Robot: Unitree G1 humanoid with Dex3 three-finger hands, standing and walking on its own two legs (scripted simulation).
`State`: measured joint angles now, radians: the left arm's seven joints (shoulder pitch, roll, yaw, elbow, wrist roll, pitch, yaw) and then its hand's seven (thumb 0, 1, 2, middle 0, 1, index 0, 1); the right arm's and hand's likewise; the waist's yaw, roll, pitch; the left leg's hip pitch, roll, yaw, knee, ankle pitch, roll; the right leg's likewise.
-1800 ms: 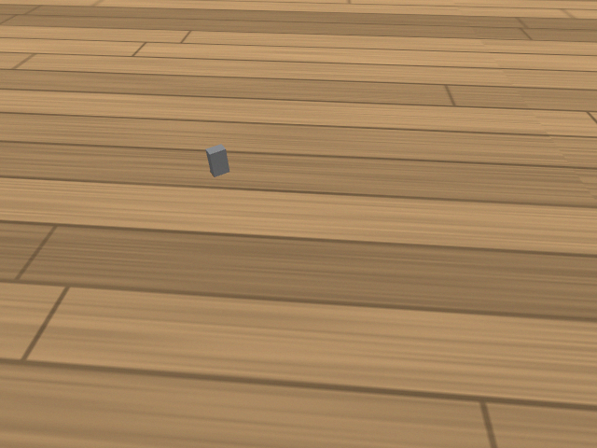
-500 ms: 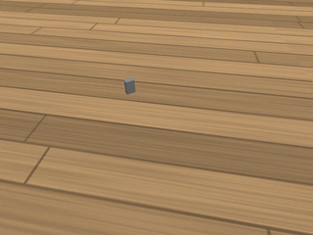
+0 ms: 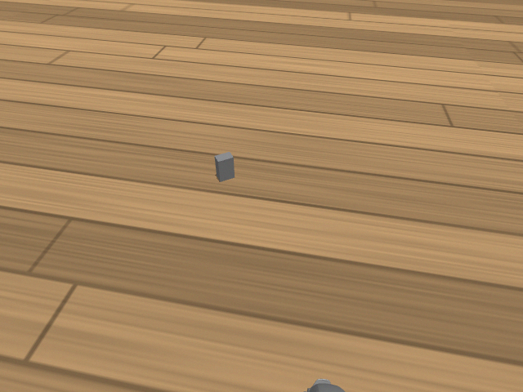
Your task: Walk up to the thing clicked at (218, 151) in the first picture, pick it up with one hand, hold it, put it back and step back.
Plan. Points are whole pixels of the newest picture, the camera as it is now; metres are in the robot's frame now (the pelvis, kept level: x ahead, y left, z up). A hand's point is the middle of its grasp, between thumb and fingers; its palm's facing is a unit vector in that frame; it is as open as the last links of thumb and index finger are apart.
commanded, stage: walk up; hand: left
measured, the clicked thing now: (224, 167) +1.43 +0.18 -0.70
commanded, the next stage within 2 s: none
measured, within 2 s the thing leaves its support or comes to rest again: neither
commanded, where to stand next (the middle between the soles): +1.10 -0.04 m, yaw +2 degrees
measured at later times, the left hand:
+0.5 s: hand (146, 330) +0.29 +0.22 -0.13, palm faces +0.03 -0.93 -0.36, open 7.3 cm
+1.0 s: hand (169, 210) +0.59 +0.24 -0.14, palm faces -0.06 -0.93 -0.35, open 7.3 cm
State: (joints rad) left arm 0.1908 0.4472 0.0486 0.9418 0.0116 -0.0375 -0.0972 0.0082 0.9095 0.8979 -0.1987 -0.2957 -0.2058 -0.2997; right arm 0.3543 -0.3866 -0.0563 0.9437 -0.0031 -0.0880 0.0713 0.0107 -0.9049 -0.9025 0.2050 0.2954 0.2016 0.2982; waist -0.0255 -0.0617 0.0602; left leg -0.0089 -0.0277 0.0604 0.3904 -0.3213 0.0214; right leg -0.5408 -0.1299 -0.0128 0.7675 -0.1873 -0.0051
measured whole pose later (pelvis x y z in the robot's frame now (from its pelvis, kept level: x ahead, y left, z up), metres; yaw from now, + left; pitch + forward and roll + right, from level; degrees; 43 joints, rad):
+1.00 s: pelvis +0.51 -0.04 +0.00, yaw +0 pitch -3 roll +2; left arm 0.25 0.44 0.05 0.86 0.00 -0.03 -0.08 0.01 0.91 0.90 -0.20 -0.30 -0.20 -0.30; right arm 0.34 -0.39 -0.04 0.83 0.00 -0.09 0.05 0.01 -0.90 -0.90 0.21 0.30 0.20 0.30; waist -0.02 -0.05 0.10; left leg -0.07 0.02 0.13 0.44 -0.32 0.00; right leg -0.50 -0.11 0.00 0.71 -0.16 -0.01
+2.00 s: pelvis +0.85 -0.04 +0.00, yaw +2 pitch -4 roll +1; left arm 0.32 0.43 0.05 0.89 0.01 -0.03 -0.06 0.01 0.91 0.90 -0.20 -0.30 -0.21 -0.30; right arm 0.32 -0.40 -0.04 0.82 -0.01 -0.08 0.05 0.01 -0.90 -0.90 0.21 0.30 0.20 0.30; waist 0.00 -0.04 0.08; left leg -0.14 0.01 0.09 0.47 -0.28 0.03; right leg -0.48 -0.11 0.01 0.77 -0.23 0.00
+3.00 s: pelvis +1.03 -0.06 -0.01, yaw +0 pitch -2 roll +0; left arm 0.31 0.38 0.03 0.99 0.03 -0.03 0.00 0.01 0.91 0.90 -0.20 -0.30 -0.21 -0.30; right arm 0.22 -0.40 -0.03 0.94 -0.01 0.02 0.03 0.01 -0.91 -0.90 0.20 0.29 0.20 0.30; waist 0.03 0.04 0.06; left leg -0.36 0.02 0.00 0.74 -0.42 0.02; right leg -0.28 -0.02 -0.03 0.62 -0.30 -0.01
